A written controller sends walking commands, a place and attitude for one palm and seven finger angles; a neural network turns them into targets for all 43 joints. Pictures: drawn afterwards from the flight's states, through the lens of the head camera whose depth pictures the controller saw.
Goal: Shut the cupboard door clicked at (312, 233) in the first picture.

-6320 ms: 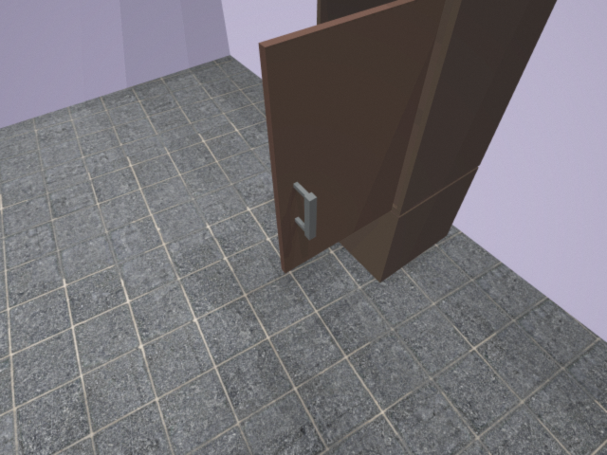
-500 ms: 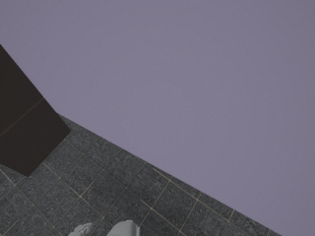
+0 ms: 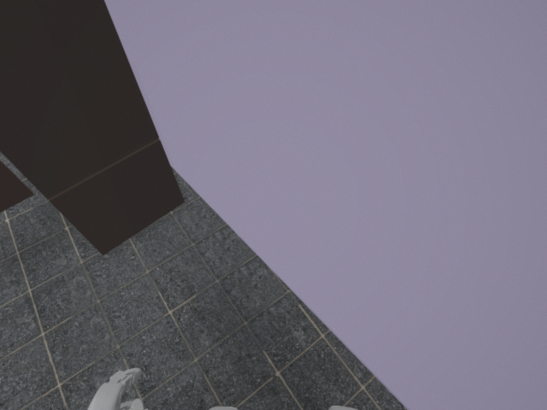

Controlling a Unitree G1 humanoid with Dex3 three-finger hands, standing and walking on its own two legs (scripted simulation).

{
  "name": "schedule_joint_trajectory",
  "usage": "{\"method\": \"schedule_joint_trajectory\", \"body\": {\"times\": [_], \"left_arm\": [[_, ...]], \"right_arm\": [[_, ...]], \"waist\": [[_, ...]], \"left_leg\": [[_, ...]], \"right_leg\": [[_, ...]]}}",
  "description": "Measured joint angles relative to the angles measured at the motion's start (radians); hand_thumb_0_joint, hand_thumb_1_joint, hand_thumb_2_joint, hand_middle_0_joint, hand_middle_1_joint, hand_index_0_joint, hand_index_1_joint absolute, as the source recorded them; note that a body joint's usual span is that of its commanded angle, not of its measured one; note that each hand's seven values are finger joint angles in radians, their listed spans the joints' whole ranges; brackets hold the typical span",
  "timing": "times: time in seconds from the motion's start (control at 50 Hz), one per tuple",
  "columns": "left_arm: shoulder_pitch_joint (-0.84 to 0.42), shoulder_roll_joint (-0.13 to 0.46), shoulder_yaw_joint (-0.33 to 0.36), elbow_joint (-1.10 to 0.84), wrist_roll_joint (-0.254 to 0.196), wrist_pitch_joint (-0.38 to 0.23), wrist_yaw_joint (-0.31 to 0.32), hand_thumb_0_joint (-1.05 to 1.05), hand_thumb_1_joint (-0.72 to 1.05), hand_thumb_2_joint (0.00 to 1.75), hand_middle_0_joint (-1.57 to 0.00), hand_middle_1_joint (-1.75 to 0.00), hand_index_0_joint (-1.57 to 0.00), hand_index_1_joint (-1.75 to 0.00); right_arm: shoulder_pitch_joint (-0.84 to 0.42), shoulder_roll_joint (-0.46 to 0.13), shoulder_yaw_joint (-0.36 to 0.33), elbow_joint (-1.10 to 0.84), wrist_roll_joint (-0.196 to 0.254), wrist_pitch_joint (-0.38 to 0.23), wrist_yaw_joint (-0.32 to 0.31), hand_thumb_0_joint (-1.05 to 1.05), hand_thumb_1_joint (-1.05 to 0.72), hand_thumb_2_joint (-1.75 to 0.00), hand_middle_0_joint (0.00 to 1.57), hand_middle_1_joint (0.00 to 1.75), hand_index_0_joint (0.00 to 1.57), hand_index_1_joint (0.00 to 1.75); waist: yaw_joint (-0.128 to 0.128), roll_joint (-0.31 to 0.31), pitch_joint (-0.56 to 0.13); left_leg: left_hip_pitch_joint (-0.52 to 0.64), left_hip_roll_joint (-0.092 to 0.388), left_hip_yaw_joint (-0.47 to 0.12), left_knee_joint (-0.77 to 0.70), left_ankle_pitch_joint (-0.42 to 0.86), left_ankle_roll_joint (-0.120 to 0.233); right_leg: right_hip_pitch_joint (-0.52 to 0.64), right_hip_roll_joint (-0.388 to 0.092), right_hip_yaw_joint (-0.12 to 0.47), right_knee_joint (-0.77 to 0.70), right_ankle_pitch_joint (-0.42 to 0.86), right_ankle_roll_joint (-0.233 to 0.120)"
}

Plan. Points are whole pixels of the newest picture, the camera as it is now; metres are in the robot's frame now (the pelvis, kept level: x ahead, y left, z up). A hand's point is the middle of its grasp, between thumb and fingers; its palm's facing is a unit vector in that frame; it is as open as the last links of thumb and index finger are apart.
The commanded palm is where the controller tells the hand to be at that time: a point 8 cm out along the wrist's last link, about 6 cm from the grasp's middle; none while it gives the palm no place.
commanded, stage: turn to face it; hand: left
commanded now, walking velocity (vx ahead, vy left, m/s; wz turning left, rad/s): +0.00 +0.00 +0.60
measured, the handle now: out of the picture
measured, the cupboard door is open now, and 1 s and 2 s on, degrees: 89 89 89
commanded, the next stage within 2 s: take the last steps up to it in 1.10 s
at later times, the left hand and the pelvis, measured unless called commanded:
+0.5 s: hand out of the picture +0.00 +0.22 -0.18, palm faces +0.35 -0.90 -0.27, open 7.3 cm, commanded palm none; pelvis +0.02 -0.01 -0.01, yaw +20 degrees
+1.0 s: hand out of the picture +0.01 +0.14 -0.16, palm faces +0.58 -0.78 -0.23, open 7.3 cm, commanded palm none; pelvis +0.07 -0.04 +0.01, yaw +36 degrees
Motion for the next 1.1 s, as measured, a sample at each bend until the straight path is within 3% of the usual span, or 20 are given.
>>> {"method": "schedule_joint_trajectory", "body": {"times": [0.02,0.08,0.12,0.16,0.24,0.34,0.38,0.4,0.46,0.52,0.62,0.7,0.74,0.8,0.84,0.88,0.92,1.02,1.08,1.1], "left_arm": [[0.005,0.000,-0.004,-0.010,0.002,-0.011,0.000,0.00,0.91,0.90,-0.20,-0.30,-0.20,-0.29],[0.010,-0.035,-0.018,-0.011,0.011,-0.031,0.010,0.00,0.91,0.90,-0.20,-0.30,-0.20,-0.29],[0.026,-0.055,-0.026,-0.009,0.011,-0.029,0.015,0.00,0.91,0.90,-0.20,-0.30,-0.21,-0.29],[0.043,-0.070,-0.030,-0.001,0.011,-0.026,0.017,0.00,0.91,0.90,-0.20,-0.30,-0.21,-0.29],[0.069,-0.082,-0.033,0.015,0.014,-0.029,0.015,0.00,0.90,0.90,-0.20,-0.30,-0.21,-0.30],[0.095,-0.060,-0.020,0.028,0.016,-0.032,0.011,0.00,0.91,0.90,-0.21,-0.30,-0.21,-0.30],[0.113,-0.041,-0.011,0.035,0.011,-0.028,0.008,0.00,0.91,0.90,-0.21,-0.30,-0.21,-0.30],[0.124,-0.033,-0.007,0.039,0.007,-0.023,0.006,0.00,0.91,0.90,-0.21,-0.30,-0.21,-0.30],[0.102,0.001,0.005,0.063,0.005,0.019,0.013,0.00,0.91,0.90,-0.20,-0.30,-0.21,-0.30],[0.069,0.014,0.014,0.069,0.005,0.034,0.012,0.01,0.91,0.90,-0.20,-0.30,-0.21,-0.29],[0.034,0.014,0.013,0.032,0.005,0.022,0.002,0.01,0.91,0.90,-0.20,-0.30,-0.20,-0.29],[0.016,0.004,0.004,0.009,0.003,0.009,0.000,0.00,0.91,0.90,-0.20,-0.30,-0.20,-0.29],[0.020,0.000,-0.003,-0.004,0.002,-0.007,0.000,0.00,0.91,0.90,-0.20,-0.30,-0.20,-0.29],[0.028,-0.027,-0.014,-0.005,0.013,-0.031,0.009,0.00,0.91,0.90,-0.20,-0.30,-0.20,-0.29],[0.044,-0.050,-0.023,0.000,0.013,-0.031,0.013,0.00,0.91,0.90,-0.20,-0.30,-0.20,-0.29],[0.063,-0.065,-0.028,0.009,0.014,-0.029,0.015,0.00,0.91,0.90,-0.20,-0.30,-0.21,-0.29],[0.079,-0.074,-0.031,0.020,0.016,-0.029,0.015,0.00,0.91,0.90,-0.20,-0.30,-0.21,-0.29],[0.112,-0.071,-0.026,0.049,0.021,-0.034,0.011,0.00,0.91,0.90,-0.21,-0.30,-0.21,-0.30],[0.139,-0.054,-0.016,0.069,0.010,-0.029,0.008,0.00,0.91,0.90,-0.21,-0.30,-0.21,-0.30],[0.138,-0.042,-0.013,0.080,0.005,-0.020,0.008,0.00,0.91,0.90,-0.21,-0.30,-0.21,-0.30]], "right_arm": [[0.008,-0.002,-0.004,-0.001,0.004,0.004,0.001,0.00,-0.90,-0.90,0.21,0.30,0.20,0.30],[-0.006,-0.026,-0.022,0.011,0.008,0.019,0.002,0.00,-0.91,-0.90,0.20,0.30,0.20,0.30],[-0.015,-0.035,-0.028,0.017,0.006,0.027,0.006,0.00,-0.91,-0.90,0.20,0.30,0.20,0.30],[-0.022,-0.036,-0.028,0.019,0.006,0.031,0.012,0.01,-0.91,-0.90,0.20,0.30,0.20,0.30],[-0.034,-0.024,-0.018,0.018,0.010,0.030,0.020,0.01,-0.91,-0.90,0.20,0.30,0.20,0.30],[-0.068,-0.010,-0.004,0.011,0.012,0.022,0.024,0.01,-0.91,-0.90,0.20,0.30,0.20,0.30],[-0.078,-0.008,0.001,-0.003,0.010,0.012,0.025,0.01,-0.91,-0.90,0.20,0.30,0.20,0.30],[-0.079,-0.012,0.001,-0.014,0.007,0.002,0.027,0.00,-0.91,-0.90,0.20,0.30,0.20,0.30],[-0.085,-0.002,0.005,-0.030,0.002,-0.021,0.016,0.00,-0.91,-0.90,0.20,0.30,0.20,0.30],[-0.067,0.002,0.009,-0.030,-0.002,-0.023,0.000,0.00,-0.91,-0.90,0.20,0.30,0.20,0.30],[-0.037,0.002,0.013,-0.009,-0.004,-0.015,-0.001,0.00,-0.91,-0.90,0.20,0.30,0.20,0.30],[-0.020,0.002,0.006,0.001,-0.004,-0.003,0.002,0.00,-0.91,-0.90,0.20,0.30,0.20,0.30],[-0.009,0.001,0.000,0.002,0.002,0.004,0.002,0.00,-0.91,-0.90,0.20,0.30,0.20,0.30],[-0.013,-0.017,-0.016,0.008,0.008,0.018,0.003,0.00,-0.91,-0.90,0.20,0.30,0.20,0.30],[-0.021,-0.027,-0.023,0.016,0.006,0.027,0.005,0.00,-0.91,-0.90,0.20,0.30,0.20,0.30],[-0.030,-0.029,-0.023,0.021,0.006,0.031,0.009,0.01,-0.91,-0.90,0.20,0.30,0.20,0.30],[-0.037,-0.023,-0.019,0.022,0.008,0.030,0.012,0.01,-0.91,-0.90,0.20,0.30,0.20,0.30],[-0.062,-0.003,-0.001,0.027,0.014,0.016,0.014,0.00,-0.91,-0.90,0.20,0.30,0.20,0.30],[-0.070,0.001,0.012,0.021,0.011,-0.007,0.014,0.00,-0.91,-0.90,0.20,0.30,0.20,0.30],[-0.075,0.009,0.012,0.020,0.008,-0.016,0.011,0.00,-0.91,-0.90,0.20,0.30,0.20,0.30]], "waist": [[0.000,-0.004,-0.009],[-0.007,0.023,0.008],[-0.013,0.023,0.013],[-0.019,0.011,0.014],[-0.016,-0.026,0.018],[0.012,-0.058,0.029],[0.017,-0.069,0.025],[0.017,-0.065,0.016],[0.022,-0.082,0.024],[0.022,-0.065,0.017],[0.024,-0.034,0.009],[0.010,-0.007,0.003],[0.006,-0.003,-0.007],[0.001,0.016,-0.001],[-0.002,0.019,0.005],[-0.005,0.009,0.007],[-0.005,-0.011,0.008],[0.019,-0.053,0.015],[0.027,-0.057,0.006],[0.030,-0.070,0.008]], "left_leg": [[-0.018,-0.011,-0.009,0.031,-0.016,-0.008],[-0.115,-0.026,0.010,0.324,-0.208,-0.010],[-0.169,-0.021,0.053,0.513,-0.208,-0.018],[-0.187,-0.004,0.092,0.577,-0.184,-0.030],[-0.144,0.023,0.150,0.434,-0.174,-0.043],[-0.056,0.026,0.197,0.188,-0.152,-0.026],[-0.001,0.018,0.217,0.061,-0.061,-0.009],[0.012,0.020,0.210,0.020,0.027,0.019],[-0.015,0.004,0.187,0.082,-0.025,0.059],[-0.004,0.002,0.142,0.042,-0.023,0.052],[0.020,0.004,0.077,-0.030,0.024,0.038],[0.009,0.005,0.023,-0.016,0.019,0.015],[-0.013,-0.005,-0.002,0.024,-0.001,-0.001],[-0.099,-0.022,0.008,0.279,-0.186,-0.002],[-0.152,-0.024,0.044,0.477,-0.215,-0.008],[-0.173,-0.012,0.080,0.562,-0.197,-0.018],[-0.157,0.001,0.111,0.525,-0.193,-0.026],[-0.053,0.010,0.160,0.236,-0.182,-0.022],[0.038,0.016,0.172,0.002,0.014,0.007],[0.031,0.009,0.172,0.013,0.031,0.029]], "right_leg": [[0.038,-0.002,-0.003,-0.086,0.045,-0.016],[0.050,-0.012,-0.043,-0.065,0.027,-0.081],[0.079,-0.027,-0.067,-0.087,0.023,-0.091],[0.108,-0.042,-0.089,-0.123,0.033,-0.091],[0.151,-0.074,-0.142,-0.165,0.038,-0.089],[0.162,-0.105,-0.212,-0.122,-0.004,-0.076],[0.148,-0.122,-0.236,-0.061,-0.043,-0.063],[0.118,-0.129,-0.239,0.006,-0.065,-0.053],[-0.010,-0.106,-0.115,0.292,-0.207,-0.019],[-0.098,-0.071,-0.042,0.415,-0.162,-0.005],[-0.118,-0.048,0.005,0.307,-0.095,0.004],[-0.045,-0.016,0.004,0.106,-0.060,0.000],[0.029,-0.005,-0.007,-0.057,0.024,-0.007],[0.047,-0.017,-0.038,-0.065,0.042,-0.066],[0.072,-0.032,-0.059,-0.075,0.029,-0.076],[0.098,-0.046,-0.077,-0.108,0.037,-0.075],[0.121,-0.062,-0.093,-0.138,0.048,-0.073],[0.142,-0.091,-0.136,-0.145,0.038,-0.059],[0.120,-0.096,-0.164,-0.070,-0.006,-0.041],[0.095,-0.102,-0.148,-0.002,-0.061,-0.031]]}}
